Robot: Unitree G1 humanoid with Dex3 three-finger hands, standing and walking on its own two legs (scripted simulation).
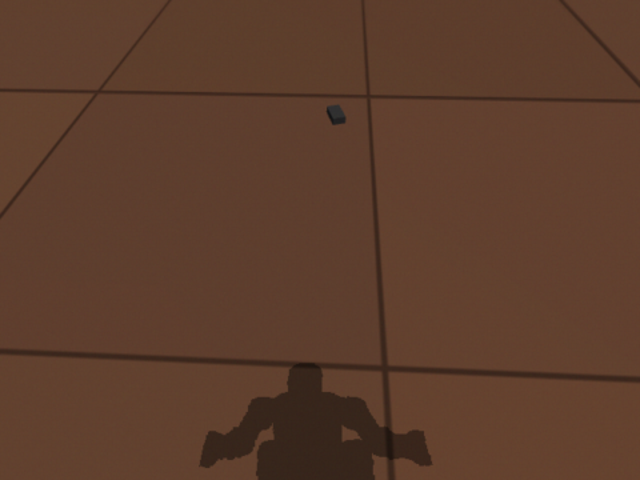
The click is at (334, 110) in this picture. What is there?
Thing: flat box
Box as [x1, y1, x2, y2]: [327, 105, 345, 124]
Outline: 327,106 327,113 333,124 342,123 345,121 345,116 339,105
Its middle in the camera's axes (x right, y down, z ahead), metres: +0.10 -0.72 +2.20
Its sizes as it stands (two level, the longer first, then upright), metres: 0.130 0.072 0.041
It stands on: the floor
